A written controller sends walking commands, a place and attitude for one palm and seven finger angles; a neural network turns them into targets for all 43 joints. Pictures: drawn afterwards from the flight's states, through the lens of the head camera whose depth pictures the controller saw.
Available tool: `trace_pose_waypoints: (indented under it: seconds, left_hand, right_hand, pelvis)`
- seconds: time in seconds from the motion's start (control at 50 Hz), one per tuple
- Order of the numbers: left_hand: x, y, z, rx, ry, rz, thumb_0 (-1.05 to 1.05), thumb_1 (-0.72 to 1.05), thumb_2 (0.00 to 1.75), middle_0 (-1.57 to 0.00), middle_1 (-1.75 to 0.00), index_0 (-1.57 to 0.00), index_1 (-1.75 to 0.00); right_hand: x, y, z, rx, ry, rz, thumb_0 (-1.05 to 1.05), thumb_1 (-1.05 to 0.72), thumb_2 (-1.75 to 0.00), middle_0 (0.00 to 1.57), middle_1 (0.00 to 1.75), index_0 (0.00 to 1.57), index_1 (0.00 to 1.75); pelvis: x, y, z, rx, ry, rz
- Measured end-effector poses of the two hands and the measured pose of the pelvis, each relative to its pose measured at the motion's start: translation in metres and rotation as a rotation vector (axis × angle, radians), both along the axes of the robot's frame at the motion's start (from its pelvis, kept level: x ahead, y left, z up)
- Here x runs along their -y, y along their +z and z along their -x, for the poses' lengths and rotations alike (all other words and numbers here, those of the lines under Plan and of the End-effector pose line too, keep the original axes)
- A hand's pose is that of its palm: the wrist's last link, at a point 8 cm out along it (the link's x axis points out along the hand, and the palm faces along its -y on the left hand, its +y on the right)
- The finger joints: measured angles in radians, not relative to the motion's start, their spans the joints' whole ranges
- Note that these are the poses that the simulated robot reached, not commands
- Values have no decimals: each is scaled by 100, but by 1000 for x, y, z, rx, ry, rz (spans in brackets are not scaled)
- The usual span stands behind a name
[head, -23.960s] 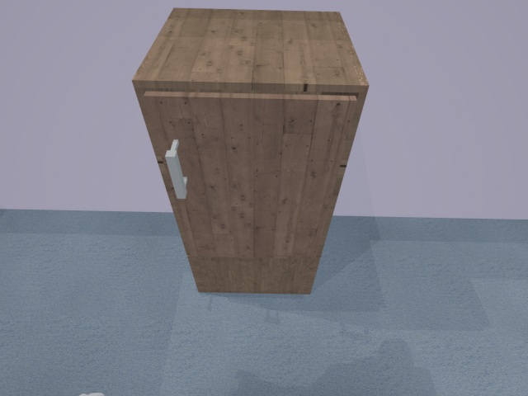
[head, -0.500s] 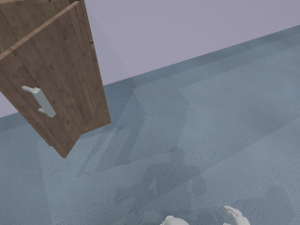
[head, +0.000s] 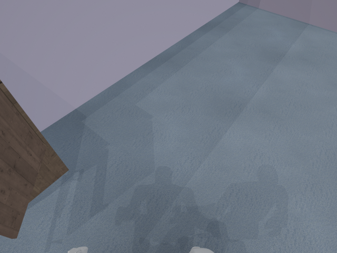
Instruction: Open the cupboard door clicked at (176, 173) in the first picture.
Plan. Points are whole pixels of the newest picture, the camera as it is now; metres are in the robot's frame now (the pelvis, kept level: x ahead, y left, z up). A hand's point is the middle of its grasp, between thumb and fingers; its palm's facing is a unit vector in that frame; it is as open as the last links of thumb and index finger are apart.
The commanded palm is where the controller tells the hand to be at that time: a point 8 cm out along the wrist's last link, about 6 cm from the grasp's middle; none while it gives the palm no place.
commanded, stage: walk to a spot facing it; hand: left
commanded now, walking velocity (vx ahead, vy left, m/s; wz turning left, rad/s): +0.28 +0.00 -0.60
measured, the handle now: out of the picture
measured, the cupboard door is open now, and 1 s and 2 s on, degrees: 43 43 43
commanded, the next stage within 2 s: turn to face it in 1.32 s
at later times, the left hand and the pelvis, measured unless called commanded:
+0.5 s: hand (137, 225) +0.22 +0.09 -0.15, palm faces -0.26 -0.95 -0.19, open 7.4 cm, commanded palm none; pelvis +0.11 -0.07 +0.01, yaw -17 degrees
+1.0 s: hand (191, 151) +0.46 -0.07 -0.15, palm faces -0.42 -0.88 -0.22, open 7.4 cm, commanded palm none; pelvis +0.29 -0.20 +0.00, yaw -26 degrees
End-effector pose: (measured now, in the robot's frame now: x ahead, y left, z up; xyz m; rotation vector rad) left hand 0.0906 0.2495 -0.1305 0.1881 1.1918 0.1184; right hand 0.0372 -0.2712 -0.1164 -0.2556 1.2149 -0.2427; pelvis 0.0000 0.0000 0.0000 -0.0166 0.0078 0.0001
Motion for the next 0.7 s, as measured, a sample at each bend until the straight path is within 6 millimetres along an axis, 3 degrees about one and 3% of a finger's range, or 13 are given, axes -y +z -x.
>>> trace_pose_waypoints:
  seconds: [0.16,0.22,0.3,0.34,0.38,0.5,0.58,0.64,0.7]
  left_hand:
    - [34,24,-68,57,-128,37,1,90,90,-20,-29,-20,-30]
    - [56,25,-99,65,-200,23,0,90,90,-20,-29,-20,-30]
    - [86,14,-136,116,-257,-7,0,90,90,-20,-30,-20,-30]
    - [95,14,-140,109,-255,-11,0,90,90,-20,-29,-20,-30]
    - [101,15,-138,78,-250,-14,0,90,90,-20,-29,-20,-30]
    - [108,6,-132,-65,-252,11,0,90,90,-20,-30,-20,-30]
    - [105,-10,-145,-141,-251,28,0,90,90,-20,-30,-20,-30]
    - [110,-14,-172,-163,-283,21,0,90,90,-20,-30,-20,-30]
    - [127,-5,-214,-123,-313,23,1,90,90,-20,-29,-20,-30]
  right_hand:
    - [-6,11,64,-139,-139,-62,1,-91,-90,21,30,21,30]
    - [0,4,79,-173,-212,-94,1,-91,-90,21,30,21,30]
    - [18,-19,87,-223,-286,-131,1,-90,-90,21,30,21,30]
    - [27,-22,72,-227,-298,-131,1,-91,-90,21,30,20,30]
    - [38,-18,46,-184,-300,-122,1,-91,-90,20,30,20,30]
    - [60,4,-62,50,-280,-89,1,-91,-90,20,30,20,30]
    - [67,7,-123,184,-261,-44,1,-91,-90,20,30,20,30]
    - [67,7,-136,195,-285,-36,1,-91,-90,20,30,20,30]
    - [63,7,-128,122,-325,-66,0,-91,-90,20,30,20,30]
  pelvis:
    - [19,19,-25,-19,-112,8]
    - [34,16,-38,-22,-159,0]
    - [58,-3,-55,-15,-204,-26]
    - [62,-2,-63,-3,-215,-15]
    - [67,4,-73,3,-231,-14]
    - [75,14,-113,7,-297,-22]
    - [74,3,-150,5,-343,4]
    - [81,2,-172,7,-376,-5]
    - [94,10,-191,-2,-393,-15]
